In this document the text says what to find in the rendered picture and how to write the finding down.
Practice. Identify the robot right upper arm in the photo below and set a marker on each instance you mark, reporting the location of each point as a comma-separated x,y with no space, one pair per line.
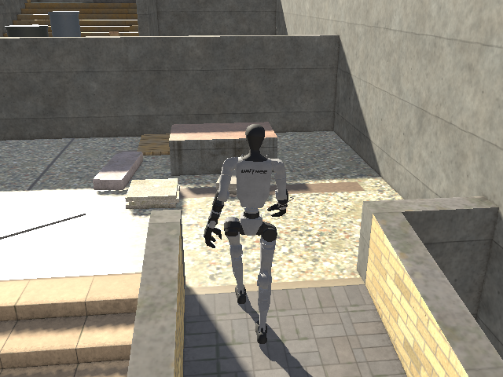
280,178

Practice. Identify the robot left forearm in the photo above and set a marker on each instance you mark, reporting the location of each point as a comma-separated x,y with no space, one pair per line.
215,212

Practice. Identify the robot right thigh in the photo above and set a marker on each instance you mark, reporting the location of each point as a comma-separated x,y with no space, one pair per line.
267,247

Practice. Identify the robot left upper arm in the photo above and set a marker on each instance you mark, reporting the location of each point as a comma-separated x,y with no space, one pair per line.
225,178

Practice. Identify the robot right forearm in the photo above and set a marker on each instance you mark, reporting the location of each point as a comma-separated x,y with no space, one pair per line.
282,204

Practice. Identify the right robot hand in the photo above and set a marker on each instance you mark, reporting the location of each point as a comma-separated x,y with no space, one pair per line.
275,207

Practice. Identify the robot head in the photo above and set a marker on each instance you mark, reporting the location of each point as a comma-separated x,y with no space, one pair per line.
255,134

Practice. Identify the left robot hand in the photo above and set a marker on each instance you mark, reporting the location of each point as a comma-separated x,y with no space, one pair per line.
209,238

